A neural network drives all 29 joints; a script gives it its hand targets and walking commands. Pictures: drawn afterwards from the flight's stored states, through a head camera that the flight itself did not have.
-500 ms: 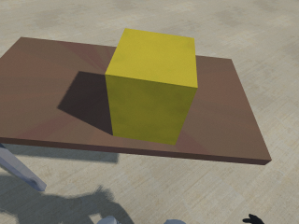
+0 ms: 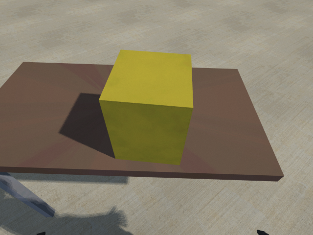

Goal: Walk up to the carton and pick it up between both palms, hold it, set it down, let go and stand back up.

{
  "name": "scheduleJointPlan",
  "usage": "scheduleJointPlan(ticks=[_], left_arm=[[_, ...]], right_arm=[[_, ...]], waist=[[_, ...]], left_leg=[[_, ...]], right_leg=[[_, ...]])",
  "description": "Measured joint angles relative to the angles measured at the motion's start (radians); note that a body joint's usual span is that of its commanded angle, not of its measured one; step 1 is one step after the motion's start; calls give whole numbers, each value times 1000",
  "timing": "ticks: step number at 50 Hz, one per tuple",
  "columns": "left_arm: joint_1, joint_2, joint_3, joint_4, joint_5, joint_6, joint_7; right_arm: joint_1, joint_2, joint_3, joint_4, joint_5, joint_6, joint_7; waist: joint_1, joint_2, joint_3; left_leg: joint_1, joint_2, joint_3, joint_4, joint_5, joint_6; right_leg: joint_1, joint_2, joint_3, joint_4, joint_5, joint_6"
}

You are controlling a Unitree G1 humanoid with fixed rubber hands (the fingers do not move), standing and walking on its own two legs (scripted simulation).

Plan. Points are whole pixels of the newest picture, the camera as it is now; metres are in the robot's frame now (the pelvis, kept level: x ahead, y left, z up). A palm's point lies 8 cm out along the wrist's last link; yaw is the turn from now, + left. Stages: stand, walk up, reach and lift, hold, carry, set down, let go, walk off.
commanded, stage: walk up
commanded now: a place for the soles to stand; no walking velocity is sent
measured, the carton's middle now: (151, 109) +0.45 +0.02 +0.07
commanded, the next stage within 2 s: stand in 0.78 s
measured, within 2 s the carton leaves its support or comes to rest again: neither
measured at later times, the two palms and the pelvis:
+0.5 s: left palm out of the picture +0.11 +0.30 -0.10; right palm out of the picture +0.11 -0.30 -0.09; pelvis +0.01 +0.00 +0.02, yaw -1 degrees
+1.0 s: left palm out of the picture +0.10 +0.31 -0.10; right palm out of the picture +0.11 -0.30 -0.09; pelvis +0.01 +0.01 +0.02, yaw -2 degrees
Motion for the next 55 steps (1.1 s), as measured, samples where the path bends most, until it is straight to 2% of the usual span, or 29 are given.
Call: scheduleJointPlan(ticks=[21, 43, 55], left_arm=[[-67, -32, -14, 96, 1, 18, -2], [-39, -31, -8, 102, 3, 29, -3], [-21, -34, -3, 93, 2, 43, -2]], right_arm=[[-77, 10, 1, 89, -3, 15, -3], [-71, 18, -4, 107, -8, 10, -10], [-81, 15, -20, 110, -15, 2, -3]], waist=[[0, -22, 3], [12, -22, 0], [7, -17, -8]], left_leg=[[108, 11, 4, -169, 70, -5], [144, 0, 29, -231, 93, 9], [137, 6, 29, -225, 87, 8]], right_leg=[[115, 10, 2, -194, 88, 0], [140, -5, 24, -252, 117, 15], [141, -2, 22, -265, 123, 14]])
